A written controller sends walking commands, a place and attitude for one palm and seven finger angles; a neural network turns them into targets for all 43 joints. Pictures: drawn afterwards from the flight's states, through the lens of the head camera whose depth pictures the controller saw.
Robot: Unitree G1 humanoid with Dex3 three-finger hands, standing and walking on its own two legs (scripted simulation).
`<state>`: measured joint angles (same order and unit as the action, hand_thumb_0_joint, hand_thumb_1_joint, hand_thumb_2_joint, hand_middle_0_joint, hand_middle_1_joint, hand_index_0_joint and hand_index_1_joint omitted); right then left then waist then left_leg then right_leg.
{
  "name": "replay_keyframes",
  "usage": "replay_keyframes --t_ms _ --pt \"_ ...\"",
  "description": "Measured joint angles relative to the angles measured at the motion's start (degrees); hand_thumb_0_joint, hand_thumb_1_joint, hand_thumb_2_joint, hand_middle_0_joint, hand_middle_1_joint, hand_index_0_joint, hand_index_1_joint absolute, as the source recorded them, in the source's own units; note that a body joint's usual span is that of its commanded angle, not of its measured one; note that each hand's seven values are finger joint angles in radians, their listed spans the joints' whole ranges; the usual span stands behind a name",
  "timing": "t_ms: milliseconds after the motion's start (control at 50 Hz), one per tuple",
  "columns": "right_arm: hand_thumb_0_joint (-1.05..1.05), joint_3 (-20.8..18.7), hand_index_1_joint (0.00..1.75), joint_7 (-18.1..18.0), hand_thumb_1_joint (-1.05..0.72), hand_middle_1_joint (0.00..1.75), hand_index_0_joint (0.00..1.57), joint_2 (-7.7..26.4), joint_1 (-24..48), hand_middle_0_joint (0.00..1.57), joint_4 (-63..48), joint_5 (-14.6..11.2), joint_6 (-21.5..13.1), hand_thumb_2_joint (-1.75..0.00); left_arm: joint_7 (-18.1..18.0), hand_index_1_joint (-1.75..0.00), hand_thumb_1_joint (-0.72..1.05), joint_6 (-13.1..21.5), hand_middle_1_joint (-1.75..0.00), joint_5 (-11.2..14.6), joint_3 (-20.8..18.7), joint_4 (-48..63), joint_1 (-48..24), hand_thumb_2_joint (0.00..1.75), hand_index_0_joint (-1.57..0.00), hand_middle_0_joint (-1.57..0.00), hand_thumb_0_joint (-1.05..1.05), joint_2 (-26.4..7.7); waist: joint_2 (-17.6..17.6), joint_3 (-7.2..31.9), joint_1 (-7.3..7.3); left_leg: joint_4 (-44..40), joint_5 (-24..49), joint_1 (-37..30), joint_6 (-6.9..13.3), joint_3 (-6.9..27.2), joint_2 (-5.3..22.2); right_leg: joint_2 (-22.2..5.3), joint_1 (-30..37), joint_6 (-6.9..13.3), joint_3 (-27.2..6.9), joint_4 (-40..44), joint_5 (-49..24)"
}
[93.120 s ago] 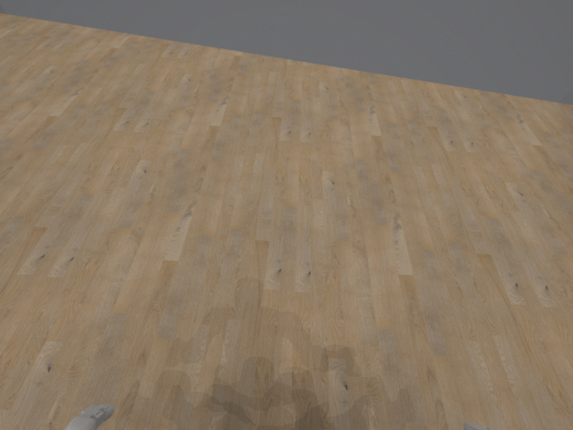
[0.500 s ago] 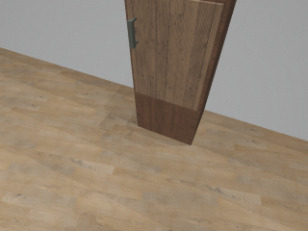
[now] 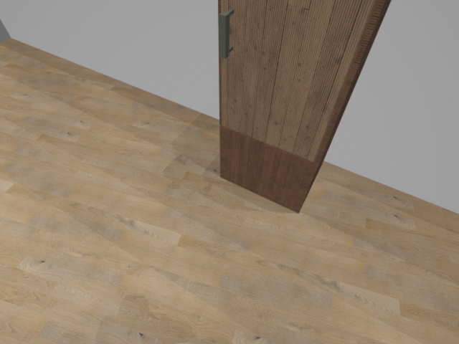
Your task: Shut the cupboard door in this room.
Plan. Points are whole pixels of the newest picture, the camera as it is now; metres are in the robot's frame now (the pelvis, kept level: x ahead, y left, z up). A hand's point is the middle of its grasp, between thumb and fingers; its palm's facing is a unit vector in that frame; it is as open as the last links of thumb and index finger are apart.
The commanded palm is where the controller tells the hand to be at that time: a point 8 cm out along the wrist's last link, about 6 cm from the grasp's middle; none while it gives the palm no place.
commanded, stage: walk to a spot facing it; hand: left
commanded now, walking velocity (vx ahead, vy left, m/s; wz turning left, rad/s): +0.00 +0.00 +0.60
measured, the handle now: (227, 33) +0.97 +0.05 +0.07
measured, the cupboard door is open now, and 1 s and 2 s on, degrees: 0 0 0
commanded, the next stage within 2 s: turn to face it in 1.36 s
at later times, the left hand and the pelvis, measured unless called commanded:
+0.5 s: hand out of the picture +0.03 +0.24 -0.15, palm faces +0.29 -0.91 -0.29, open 7.4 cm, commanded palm none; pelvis -0.02 +0.00 +0.00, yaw +17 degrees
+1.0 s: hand out of the picture -0.15 +0.16 -0.18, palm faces +0.69 -0.69 -0.22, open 7.4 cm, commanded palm none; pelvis +0.02 +0.05 -0.01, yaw +40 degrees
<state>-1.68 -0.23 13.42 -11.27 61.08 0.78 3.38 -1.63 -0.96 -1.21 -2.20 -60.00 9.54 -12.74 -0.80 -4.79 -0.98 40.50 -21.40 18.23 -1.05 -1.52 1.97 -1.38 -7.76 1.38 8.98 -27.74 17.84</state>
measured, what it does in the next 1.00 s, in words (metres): steps on the spot, turning left: right foot, then left foot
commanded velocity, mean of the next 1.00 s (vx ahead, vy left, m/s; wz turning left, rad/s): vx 0.17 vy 0.00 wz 0.58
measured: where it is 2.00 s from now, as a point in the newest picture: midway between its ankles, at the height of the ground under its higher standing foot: (159, 335)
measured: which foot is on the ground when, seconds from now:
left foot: down 0.00-0.54, up 0.56-0.98, down 1.00-1.00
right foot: down 0.00-0.12, up 0.14-0.52, down 0.54-1.00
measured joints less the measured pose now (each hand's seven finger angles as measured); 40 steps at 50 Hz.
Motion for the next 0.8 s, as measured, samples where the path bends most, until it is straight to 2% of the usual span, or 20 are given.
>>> replay_keyframes --t_ms 40,60,100,120,140,180,220,280,360,460,520,540,580,600,660,720,800 --pt "0.01 -0.4 0.3 0.2 -0.91 0.3 0.2 -1.1 -0.5 0.2 -0.6 -0.2 0.5 -0.9 -0.2 -0.3 0.9 -0.2 -0.3 -0.4 -0.4 0.8 0.6 0.9 -0.2 -0.2 0.0 0.5 0.8 -0.9 0.08 6.4 -4.7 1.9 -0.1 -0.5 -0.2 -1.0 -0.1 -0.5 1.2 -1.7 1.1" --pt "0.01 -0.5 0.3 0.4 -0.91 0.3 0.2 -1.7 -0.7 0.2 -1.1 -0.3 0.6 -0.9 -0.2 -0.3 0.9 -0.4 -0.3 -0.5 -0.6 1.1 0.9 0.9 -0.2 -0.2 0.0 0.5 1.3 -1.3 -0.04 6.6 -5.3 2.1 -0.2 -1.0 -0.1 -1.7 -0.3 -0.8 1.8 -2.8 1.7" --pt "0.01 -0.5 0.3 0.8 -0.91 0.3 0.2 -2.6 -1.4 0.2 -2.4 -0.3 0.3 -0.9 -0.1 -0.3 0.9 -0.7 -0.3 -0.4 -0.9 1.8 1.5 0.9 -0.2 -0.2 0.0 0.3 2.4 -1.9 -0.41 1.6 -0.4 0.9 -0.3 -1.9 0.3 -3.3 -1.4 -1.9 3.0 -6.0 3.5" --pt "0.01 -0.5 0.3 1.0 -0.91 0.3 0.2 -2.5 -2.0 0.2 -3.3 -0.1 -0.2 -0.9 0.0 -0.3 0.9 -1.0 -0.3 -0.2 -1.0 2.2 2.0 0.9 -0.2 -0.2 0.0 0.5 2.2 -1.6 -0.52 -2.6 5.6 0.3 0.3 -1.2 0.5 -3.9 -3.0 -2.4 3.6 -9.0 4.7" --pt "0.01 -0.6 0.3 1.0 -0.91 0.3 0.2 -2.8 -2.0 0.2 -3.6 0.1 -0.6 -0.9 0.0 -0.3 0.9 -1.4 -0.3 0.1 -1.2 2.5 1.8 0.9 -0.2 -0.2 0.0 0.3 2.7 -1.9 -0.54 -1.9 6.9 1.4 1.3 -1.0 -0.3 -4.5 -5.5 -3.0 2.2 -13.9 8.5" --pt "0.0 -0.5 0.3 0.8 -0.91 0.3 0.2 -3.5 -1.6 0.2 -4.1 0.6 -0.9 -0.9 0.0 -0.3 0.9 -2.5 -0.3 0.1 -1.5 3.0 1.4 0.9 -0.2 -0.2 0.0 0.0 3.7 -2.7 -0.12 -0.9 5.1 2.4 3.0 -1.3 -1.7 -3.7 -10.6 -3.0 -2.9 -24.4 12.8" --pt "0.0 -0.5 0.3 0.5 -0.91 0.3 0.2 -3.9 -2.0 0.2 -4.7 0.9 -0.9 -0.9 0.2 -0.3 0.9 -3.1 -0.3 -0.1 -2.0 3.4 1.0 0.9 -0.2 -0.2 0.0 -0.1 3.3 -2.4 -0.22 -3.1 5.4 2.7 3.6 -0.7 -2.6 -2.6 -14.8 -3.0 -5.6 -31.3 11.2" --pt "0.0 -0.4 0.3 -0.1 -0.91 0.3 0.2 -3.8 -2.4 0.21 -5.4 1.0 -1.2 -0.9 0.6 -0.3 0.9 -2.7 -0.3 -0.1 -2.4 4.4 0.1 0.9 -0.2 -0.2 0.0 -0.1 1.8 -1.9 -0.47 -8.1 9.0 2.7 3.8 1.3 -3.4 -1.5 -18.4 -3.6 -7.6 -34.5 6.9" --pt "0.0 -0.7 0.3 -0.3 -0.9 0.3 0.2 -3.3 -2.5 0.21 -5.7 1.0 -1.3 -0.9 0.6 -0.3 0.9 -1.8 -0.3 0.0 -2.6 6.4 -0.9 0.9 -0.2 -0.2 0.0 -0.5 0.3 -1.2 -0.59 -12.8 12.7 2.7 3.6 4.2 -4.1 -0.7 -19.0 -4.3 -9.1 -30.6 5.4" --pt "0.0 -1.6 0.3 -0.1 -0.9 0.3 0.2 -2.1 -2.1 0.21 -6.4 1.2 -0.6 -0.9 0.3 -0.3 0.9 -1.7 -0.3 0.2 -2.4 8.2 -2.3 0.9 -0.19 -0.2 0.0 -0.7 -0.8 -0.3 -1.22 -14.2 14.7 3.5 2.4 8.0 -5.0 0.6 -15.5 -4.3 -9.8 -20.7 6.4" --pt "0.01 -2.4 0.3 0.1 -0.9 0.3 0.2 -1.0 -2.0 0.21 -6.9 1.1 0.2 -0.9 0.4 -0.3 0.9 -1.2 -0.3 0.4 -2.1 9.1 -2.2 0.9 -0.19 -0.2 0.0 -0.4 -1.4 0.6 -1.36 -13.2 15.0 4.6 1.2 10.4 -5.9 1.7 -10.5 -3.6 -9.4 -9.9 4.6" --pt "0.01 -2.7 0.3 0.2 -0.9 0.3 0.2 -0.8 -2.3 0.21 -7.1 0.9 0.5 -0.9 0.6 -0.3 0.9 -0.7 -0.3 0.2 -2.0 9.7 -1.5 0.9 -0.19 -0.2 0.0 -0.5 -0.8 1.5 -1.09 -10.9 12.4 6.0 0.9 10.6 -6.9 1.3 -8.1 -2.7 -9.6 -4.3 5.3" --pt "0.01 -3.5 0.3 0.3 -0.9 0.3 0.2 0.1 -1.6 0.21 -6.7 0.8 1.2 -0.9 0.3 -0.3 0.9 -0.4 -0.3 -0.3 -1.7 9.7 -0.3 0.9 -0.2 -0.2 0.0 0.1 -1.1 1.7 -0.42 1.8 1.8 10.5 -0.1 9.4 -7.6 0.9 -7.7 -1.1 -8.6 -3.5 0.9" --pt "0.01 -3.9 0.3 0.6 -0.91 0.3 0.2 0.6 -1.5 0.21 -6.9 1.0 1.5 -0.9 0.2 -0.3 0.9 -0.6 -0.3 -0.3 -1.4 9.4 0.4 0.9 -0.2 -0.2 0.0 0.6 -1.3 1.8 -0.56 9.2 -0.2 12.8 -0.3 8.3 -7.7 0.4 -7.0 -0.8 -7.7 -3.2 0.2" --pt "0.01 -4.3 0.3 1.6 -0.91 0.3 0.2 1.7 -1.6 0.2 -7.8 1.3 1.3 -0.9 0.2 -0.3 0.9 -0.3 -0.3 -0.1 -1.2 8.0 2.9 0.9 -0.2 -0.2 0.0 1.5 -1.1 2.1 -1.07 24.2 2.1 16.7 -1.2 4.1 -5.6 -1.1 -3.6 -0.8 -5.5 0.8 -1.1" --pt "0.01 -4.3 0.3 2.5 -0.91 0.3 0.19 2.0 -2.1 0.2 -8.3 1.1 0.7 -0.9 0.5 -0.3 0.9 1.0 -0.3 0.0 -1.1 6.8 4.9 0.9 -0.2 -0.2 0.0 2.0 -0.8 2.2 -1.67 28.2 6.3 17.3 -1.8 2.4 -2.5 -2.2 -0.5 -0.9 -2.4 4.1 -1.8" --pt "0.01 -4.0 0.3 2.9 -0.91 0.3 0.19 1.9 -2.0 0.2 -7.5 1.1 0.8 -0.9 0.6 -0.3 0.9 2.6 -0.3 -0.2 -1.1 6.0 6.9 0.9 -0.2 -0.2 0.0 2.8 -0.5 1.8 -0.88 24.2 6.9 15.6 -1.8 1.5 0.6 -3.4 2.4 -1.4 2.4 5.7 -0.8"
